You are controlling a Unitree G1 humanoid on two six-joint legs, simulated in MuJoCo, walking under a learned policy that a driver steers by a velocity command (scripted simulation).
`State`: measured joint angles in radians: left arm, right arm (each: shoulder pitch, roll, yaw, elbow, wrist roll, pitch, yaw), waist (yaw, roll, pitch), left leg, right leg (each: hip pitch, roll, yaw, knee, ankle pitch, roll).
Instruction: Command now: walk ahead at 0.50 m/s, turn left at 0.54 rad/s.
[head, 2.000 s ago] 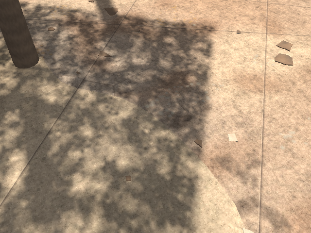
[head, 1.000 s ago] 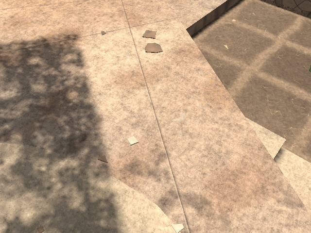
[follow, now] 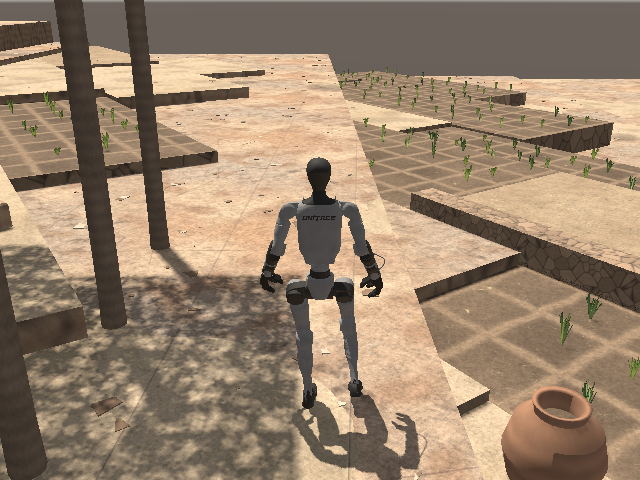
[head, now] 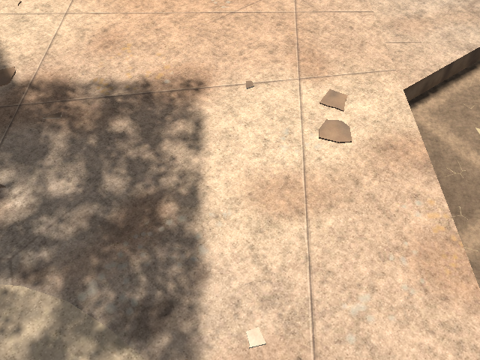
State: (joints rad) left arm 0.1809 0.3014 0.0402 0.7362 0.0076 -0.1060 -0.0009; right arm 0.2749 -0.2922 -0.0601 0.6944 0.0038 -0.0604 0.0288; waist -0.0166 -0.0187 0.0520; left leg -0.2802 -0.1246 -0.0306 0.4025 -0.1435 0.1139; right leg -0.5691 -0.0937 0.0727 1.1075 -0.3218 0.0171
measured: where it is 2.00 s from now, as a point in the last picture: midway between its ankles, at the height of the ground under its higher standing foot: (201, 174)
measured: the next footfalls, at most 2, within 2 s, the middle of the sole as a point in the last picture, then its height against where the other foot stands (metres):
right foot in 0.28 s outside the picture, level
left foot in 0.78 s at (167, 332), level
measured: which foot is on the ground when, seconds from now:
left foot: down 0.00-0.30, up 0.32-0.76, down 0.78-1.00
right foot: up 0.00-0.26, down 0.28-0.78, up 0.80-1.00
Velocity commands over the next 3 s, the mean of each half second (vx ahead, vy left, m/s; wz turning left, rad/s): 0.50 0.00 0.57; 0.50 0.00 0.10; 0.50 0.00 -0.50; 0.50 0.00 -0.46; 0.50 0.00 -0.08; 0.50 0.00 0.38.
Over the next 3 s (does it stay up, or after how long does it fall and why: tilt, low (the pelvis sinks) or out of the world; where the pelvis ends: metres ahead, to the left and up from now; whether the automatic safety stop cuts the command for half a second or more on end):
stays up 1.61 0.05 0.00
